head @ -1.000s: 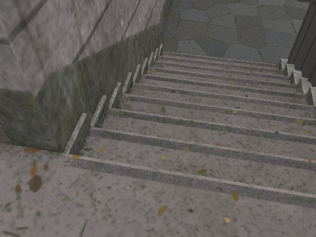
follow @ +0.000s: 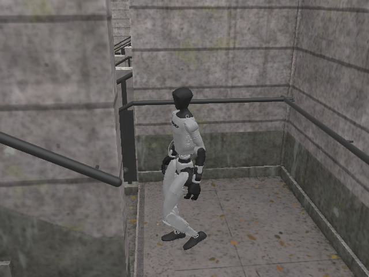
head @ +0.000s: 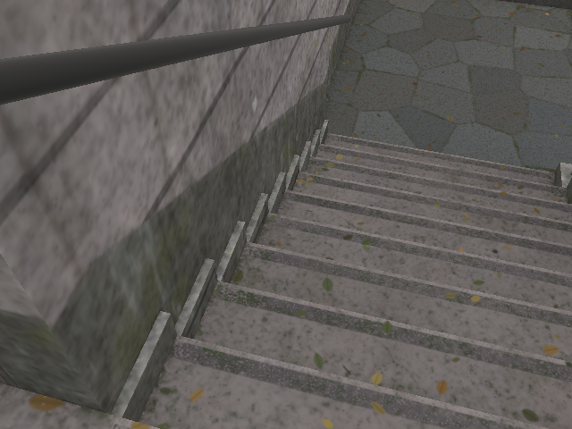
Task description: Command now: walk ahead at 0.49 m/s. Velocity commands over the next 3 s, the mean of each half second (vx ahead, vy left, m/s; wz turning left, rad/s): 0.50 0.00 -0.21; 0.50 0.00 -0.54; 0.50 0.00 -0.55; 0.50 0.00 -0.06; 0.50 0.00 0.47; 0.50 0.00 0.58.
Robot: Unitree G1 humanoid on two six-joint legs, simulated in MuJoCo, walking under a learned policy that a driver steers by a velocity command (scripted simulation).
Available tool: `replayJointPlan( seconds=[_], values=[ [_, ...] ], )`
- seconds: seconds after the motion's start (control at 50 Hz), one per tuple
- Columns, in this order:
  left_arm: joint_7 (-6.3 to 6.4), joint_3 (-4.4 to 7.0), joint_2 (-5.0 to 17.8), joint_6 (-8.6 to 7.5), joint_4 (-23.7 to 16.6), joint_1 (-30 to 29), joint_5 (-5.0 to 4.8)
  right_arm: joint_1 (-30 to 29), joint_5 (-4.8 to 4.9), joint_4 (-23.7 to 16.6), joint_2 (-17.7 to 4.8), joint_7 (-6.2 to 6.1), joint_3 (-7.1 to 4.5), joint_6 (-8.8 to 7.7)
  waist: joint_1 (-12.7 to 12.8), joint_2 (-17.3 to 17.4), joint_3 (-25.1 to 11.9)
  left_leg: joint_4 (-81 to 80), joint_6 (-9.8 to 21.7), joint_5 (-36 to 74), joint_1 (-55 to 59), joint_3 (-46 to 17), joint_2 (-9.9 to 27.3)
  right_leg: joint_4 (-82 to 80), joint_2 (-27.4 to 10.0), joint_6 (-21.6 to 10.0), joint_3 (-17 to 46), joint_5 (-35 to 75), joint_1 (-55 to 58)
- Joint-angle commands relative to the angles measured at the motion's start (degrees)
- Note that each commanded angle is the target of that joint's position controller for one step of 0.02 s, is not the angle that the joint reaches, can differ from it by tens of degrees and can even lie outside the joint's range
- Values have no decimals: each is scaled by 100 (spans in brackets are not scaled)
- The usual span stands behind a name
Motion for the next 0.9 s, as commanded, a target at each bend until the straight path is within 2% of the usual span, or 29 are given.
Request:
replayJointPlan(
  seconds=[0.02,0.06,0.08,0.1,0.14,0.16,0.22,0.28,0.3,0.32,0.34,0.36,0.38,0.42,0.46,0.48,0.52,0.58,0.62,0.64,0.66,0.7,0.72,0.74,0.76,0.8,0.86,0.88,0.9],
  values=[
    [-20,-126,-37,-250,-320,-197,30,310,21,-354,292,44,106,89,-360,-287,199,-357,-18,695,-513,-81,404,-1601,-1535,-1219,1350,926,-457],
    [-83,-163,119,-304,-524,-510,178,-21,36,-536,188,82,116,95,-437,-152,77,-1768,-184,1913,402,320,348,-1478,-934,-927,501,1269,-1313],
    [-165,-155,277,-298,-451,-354,134,-492,103,-677,197,94,131,137,-312,-408,82,-2270,-343,2141,755,465,256,-1506,-892,-1003,445,1548,-1579],
    [-199,-112,423,-332,-340,-40,15,-674,56,-717,169,114,157,204,-198,-538,112,-2431,-487,2303,649,467,194,-1466,-1027,-1063,602,1559,-1373],
    [-289,-53,626,-361,-175,591,-50,-976,48,-815,-19,46,125,282,-16,-321,193,-3200,-579,2032,-112,303,216,-1200,-1548,-1220,1016,2106,-136],
    [-318,-71,565,-353,-78,894,-15,-1270,16,-900,-223,-1,48,244,110,-303,182,-3657,-551,1939,-477,177,241,-1059,-1680,-1208,1223,2310,526],
    [-349,-119,368,-198,-18,1179,42,-1803,-23,-1054,-263,-91,-9,139,260,-644,100,-4011,-346,1496,-613,252,127,-706,-1842,-1137,1554,1999,1398],
    [-259,-74,483,-92,-237,832,-77,-1830,140,-1032,-242,-180,-33,-42,40,-401,-122,-4479,-84,1719,1032,609,-184,-102,-1417,-777,1388,1995,807],
    [-245,-63,504,-112,-373,684,-73,-1162,193,-881,-542,-225,-144,-146,-255,-304,-514,-4210,241,2393,2374,464,-11,638,-1045,-467,1188,2183,76],
    [-195,-218,-19,-201,-699,747,-95,131,148,-677,-990,-304,-236,-193,-710,873,-1797,-4380,1339,3257,4820,-1070,1292,2605,-229,63,763,382,-1537],
    [-242,-226,-140,-235,-721,948,-45,1486,89,-295,-873,-331,-196,-151,-1007,1391,-2654,-5319,2135,2853,5958,-3409,2478,4396,47,346,840,-2686,-2712],
    [-259,-7,420,-201,-685,304,-111,1324,-40,-101,-802,-370,-247,-196,-984,409,-1038,-5659,1488,2072,4689,-2980,2297,5174,-377,269,1271,-2092,-3383],
    [-124,32,397,-159,-621,171,-112,640,89,-112,-909,-363,-316,-195,-643,180,-198,-5766,1120,2008,3422,-1902,2080,5353,-759,227,1070,-1612,-3274],
    [5,-17,103,-56,-729,115,48,-45,249,-328,-203,-428,-92,-227,-206,72,-375,-6059,781,2726,2568,-844,1681,4958,-1155,198,1058,-1046,-2538],
    [-85,-39,-120,25,-714,151,20,-19,82,-354,102,-507,-32,-274,-102,107,-366,-6213,637,3296,2347,-86,1407,4559,-1203,255,1000,-631,-2266],
    [-152,18,-11,31,-637,319,-46,295,77,-285,92,-494,-57,-295,-129,40,-434,-6176,708,3638,2363,220,1241,4482,-1153,275,947,-431,-2314],
    [-298,-32,-130,88,-756,44,-81,601,-104,-25,-181,-456,-140,-361,-169,160,-226,-6111,719,3848,2186,758,1019,4310,-1203,312,730,120,-2586],
    [-415,-106,-125,176,-850,7,49,984,-210,208,89,-388,52,-379,-127,208,-214,-6001,751,3992,2182,861,1217,4313,-1436,213,874,1051,-2917],
    [-423,-73,99,194,-952,-162,80,1025,-197,297,91,-354,148,-379,-121,35,-131,-5940,817,3926,2260,919,1423,4257,-1495,142,960,1229,-3300],
    [-394,-93,133,177,-1072,-436,93,1140,-212,489,303,-406,243,-387,-180,-61,-81,-5869,702,3554,2685,819,1515,3736,-1689,96,1428,1694,-3774],
    [-404,-77,207,167,-1183,-665,129,1252,-218,534,276,-471,275,-433,-256,-84,-182,-5704,549,3113,2935,1104,1225,3233,-1518,116,1206,2187,-3761],
    [-474,-118,197,210,-1081,-985,63,1771,-63,778,221,-501,331,-415,-547,257,49,-5520,500,2852,3360,1091,1296,3218,-1571,62,963,2230,-4244],
    [-488,-133,187,210,-1194,-1263,104,1825,5,741,354,-592,395,-413,-718,104,155,-5322,382,2511,3482,1103,1289,2861,-1540,60,875,2473,-4431],
    [-472,-123,240,159,-1108,-1249,56,1752,23,657,511,-597,484,-420,-667,-144,345,-5023,210,2181,2842,1356,1057,1874,-1577,-9,863,3367,-3824],
    [-499,-138,164,258,-1062,-1305,148,1936,12,720,369,-585,512,-375,-740,-117,321,-4963,188,1557,2145,1620,911,1440,-1343,-60,363,3656,-2827],
    [-470,-129,205,353,-1073,-1013,196,1766,-174,631,-78,-418,438,-282,-594,142,772,-4853,-19,824,1512,1505,1301,1374,-1399,-16,560,3106,-2115],
    [-437,-149,221,389,-1244,-1608,334,2214,29,923,-70,-485,363,-166,-870,-93,1137,-4370,29,548,2784,1133,1814,224,-1455,-52,531,2422,-2915],
    [-416,-227,58,351,-1230,-1937,394,2486,63,1051,-119,-567,287,-40,-1183,-152,1120,-4179,-14,294,3123,1149,1825,-165,-1468,0,370,2324,-2922],
    [-406,-245,-10,325,-1214,-2071,389,2417,-8,1086,-102,-626,281,26,-1188,-153,1023,-4204,-44,257,2965,1098,1797,-141,-1409,25,247,2405,-2442]
  ],
)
